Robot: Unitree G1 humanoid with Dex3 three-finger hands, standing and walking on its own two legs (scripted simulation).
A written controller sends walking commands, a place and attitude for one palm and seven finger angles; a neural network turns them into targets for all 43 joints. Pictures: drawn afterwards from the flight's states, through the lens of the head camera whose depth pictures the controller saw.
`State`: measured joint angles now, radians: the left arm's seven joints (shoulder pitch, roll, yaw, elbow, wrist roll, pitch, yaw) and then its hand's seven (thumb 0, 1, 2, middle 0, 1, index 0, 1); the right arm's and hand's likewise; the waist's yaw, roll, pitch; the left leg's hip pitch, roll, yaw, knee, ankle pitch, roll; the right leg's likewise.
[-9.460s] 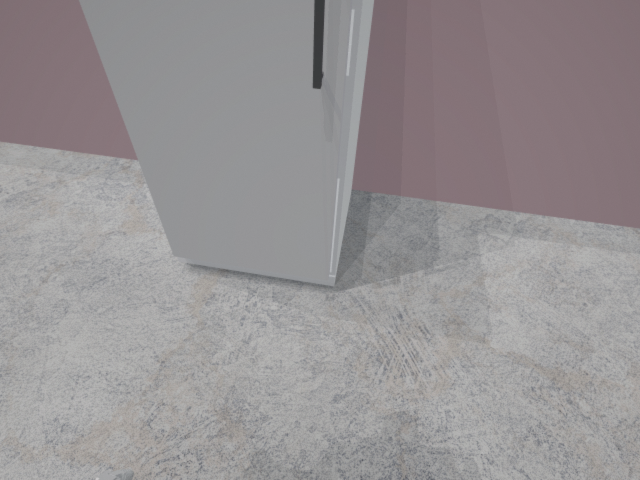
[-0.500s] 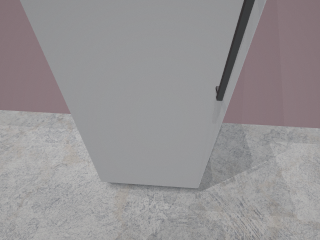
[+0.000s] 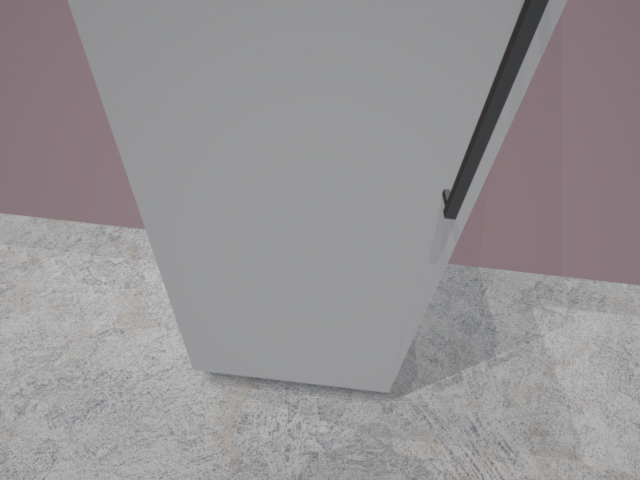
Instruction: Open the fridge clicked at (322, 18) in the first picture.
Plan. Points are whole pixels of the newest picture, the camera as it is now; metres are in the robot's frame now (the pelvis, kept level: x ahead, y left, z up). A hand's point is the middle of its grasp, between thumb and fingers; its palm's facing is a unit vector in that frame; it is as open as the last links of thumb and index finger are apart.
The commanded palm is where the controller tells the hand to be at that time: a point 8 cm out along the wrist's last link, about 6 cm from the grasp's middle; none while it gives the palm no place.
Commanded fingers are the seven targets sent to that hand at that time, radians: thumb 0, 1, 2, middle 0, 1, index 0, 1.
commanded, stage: come to a stop and stand still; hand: right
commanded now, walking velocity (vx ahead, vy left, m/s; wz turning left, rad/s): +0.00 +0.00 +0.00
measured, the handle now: (488, 102) +0.52 -0.17 +0.27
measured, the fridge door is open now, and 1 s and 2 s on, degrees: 0 0 0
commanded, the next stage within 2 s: look again from close up in 0.06 s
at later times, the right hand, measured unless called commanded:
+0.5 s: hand out of the picture -0.01 -0.18 -0.17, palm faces +0.05 +0.98 -0.20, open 7.4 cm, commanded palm none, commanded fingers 0.00 -0.90 -0.90 0.20 0.30 0.20 0.30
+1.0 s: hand out of the picture +0.00 -0.18 -0.17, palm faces +0.05 +0.98 -0.20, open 7.4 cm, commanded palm +0.09 -0.23 -0.07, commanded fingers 0.00 -0.88 -0.89 0.20 0.31 0.20 0.31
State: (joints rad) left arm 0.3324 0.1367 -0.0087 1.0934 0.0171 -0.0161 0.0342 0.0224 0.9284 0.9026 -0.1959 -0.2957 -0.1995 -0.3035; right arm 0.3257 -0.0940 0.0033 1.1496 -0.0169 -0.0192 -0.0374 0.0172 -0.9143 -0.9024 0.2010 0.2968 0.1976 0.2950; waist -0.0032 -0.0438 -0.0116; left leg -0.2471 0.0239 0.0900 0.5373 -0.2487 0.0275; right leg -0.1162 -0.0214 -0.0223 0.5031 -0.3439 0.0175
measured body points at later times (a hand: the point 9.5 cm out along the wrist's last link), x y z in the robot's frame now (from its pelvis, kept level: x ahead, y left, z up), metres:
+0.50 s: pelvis +0.00 -0.01 +0.01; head +0.01 +0.00 +0.45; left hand -0.04 +0.19 -0.16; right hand -0.01 -0.23 -0.15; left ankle +0.03 +0.10 -0.73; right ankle -0.04 -0.13 -0.73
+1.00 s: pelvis +0.00 -0.01 +0.01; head +0.01 +0.00 +0.46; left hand -0.01 +0.20 -0.16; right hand -0.01 -0.23 -0.15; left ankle +0.03 +0.10 -0.73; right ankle -0.04 -0.13 -0.73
